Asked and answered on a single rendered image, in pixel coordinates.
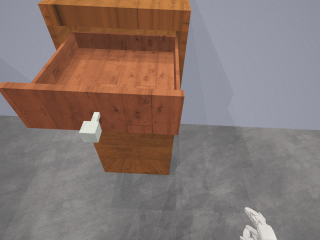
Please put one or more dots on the handle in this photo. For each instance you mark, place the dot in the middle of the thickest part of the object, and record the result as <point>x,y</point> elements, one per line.
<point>91,130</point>

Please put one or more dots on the right robot hand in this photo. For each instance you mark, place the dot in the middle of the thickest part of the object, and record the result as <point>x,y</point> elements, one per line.
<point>263,232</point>

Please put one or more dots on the drawer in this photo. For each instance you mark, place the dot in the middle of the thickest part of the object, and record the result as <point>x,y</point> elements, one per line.
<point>132,80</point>

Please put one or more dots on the cabinet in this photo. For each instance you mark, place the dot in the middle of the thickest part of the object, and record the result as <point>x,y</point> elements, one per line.
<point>125,152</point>

